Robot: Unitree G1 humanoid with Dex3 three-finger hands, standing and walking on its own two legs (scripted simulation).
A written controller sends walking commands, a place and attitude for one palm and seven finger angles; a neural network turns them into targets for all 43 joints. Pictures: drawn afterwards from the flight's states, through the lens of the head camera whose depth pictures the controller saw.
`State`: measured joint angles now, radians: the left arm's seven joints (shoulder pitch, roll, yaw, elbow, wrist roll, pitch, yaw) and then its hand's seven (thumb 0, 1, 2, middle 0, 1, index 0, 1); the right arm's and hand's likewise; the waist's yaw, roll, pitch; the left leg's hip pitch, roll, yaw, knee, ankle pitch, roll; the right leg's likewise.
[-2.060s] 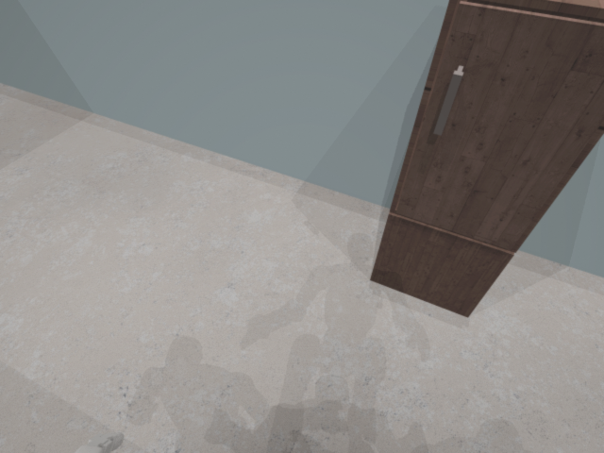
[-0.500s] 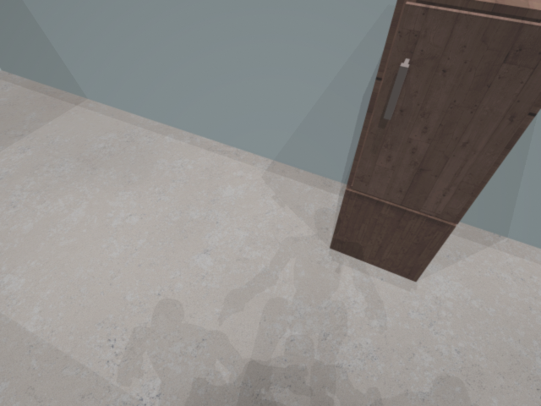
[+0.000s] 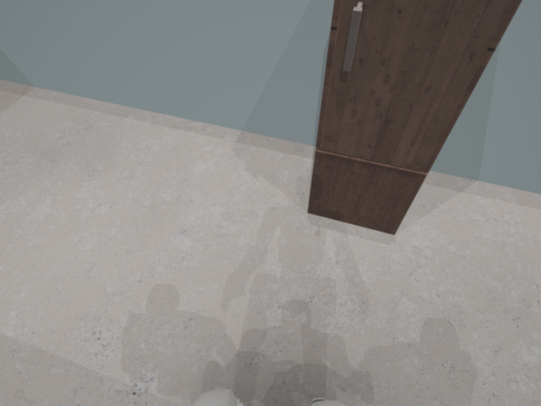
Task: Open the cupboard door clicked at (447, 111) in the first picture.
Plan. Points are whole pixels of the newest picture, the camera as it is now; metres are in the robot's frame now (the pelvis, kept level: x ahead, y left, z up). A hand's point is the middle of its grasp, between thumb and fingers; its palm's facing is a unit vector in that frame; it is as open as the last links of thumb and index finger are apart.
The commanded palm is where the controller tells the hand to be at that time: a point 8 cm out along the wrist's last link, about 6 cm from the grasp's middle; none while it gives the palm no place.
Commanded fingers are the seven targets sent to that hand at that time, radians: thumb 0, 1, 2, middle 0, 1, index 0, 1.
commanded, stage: turn to face it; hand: left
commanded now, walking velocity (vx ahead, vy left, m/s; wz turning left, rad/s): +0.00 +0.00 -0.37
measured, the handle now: (353, 37) +0.90 -0.14 +0.08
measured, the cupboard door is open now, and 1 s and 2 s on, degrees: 0 0 0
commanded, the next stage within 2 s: take the last steps up to it in 0.32 s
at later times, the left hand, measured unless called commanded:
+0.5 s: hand out of the picture +0.07 +0.25 -0.16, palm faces -0.15 -0.97 -0.21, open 7.4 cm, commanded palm none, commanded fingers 0.00 0.90 0.90 -0.20 -0.30 -0.20 -0.30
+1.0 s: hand (222, 395) +0.15 +0.10 -0.15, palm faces -0.24 -0.95 -0.20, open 7.1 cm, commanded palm none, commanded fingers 0.00 0.90 0.90 -0.20 -0.30 -0.20 -0.30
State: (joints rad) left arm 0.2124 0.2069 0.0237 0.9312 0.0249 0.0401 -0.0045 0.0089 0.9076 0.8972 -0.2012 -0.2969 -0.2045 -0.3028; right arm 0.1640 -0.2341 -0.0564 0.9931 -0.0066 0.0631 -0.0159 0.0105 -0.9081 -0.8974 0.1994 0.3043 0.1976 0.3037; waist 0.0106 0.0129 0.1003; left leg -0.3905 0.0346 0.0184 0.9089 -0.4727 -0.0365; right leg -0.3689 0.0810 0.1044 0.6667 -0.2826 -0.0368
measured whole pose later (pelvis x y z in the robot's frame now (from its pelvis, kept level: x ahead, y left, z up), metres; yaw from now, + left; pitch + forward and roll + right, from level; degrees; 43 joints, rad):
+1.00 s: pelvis +0.04 -0.06 +0.02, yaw -16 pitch +0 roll -1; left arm 0.22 0.18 0.06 1.02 0.02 -0.05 0.02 -0.02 0.95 0.90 -0.20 -0.30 -0.21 -0.30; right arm 0.37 -0.20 -0.07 1.10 -0.03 0.02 0.00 0.01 -0.91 -0.90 0.19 0.30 0.19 0.30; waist -0.04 0.01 0.00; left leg -0.49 0.14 0.09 1.07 -0.36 -0.03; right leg -0.13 0.01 -0.14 0.43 -0.29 -0.03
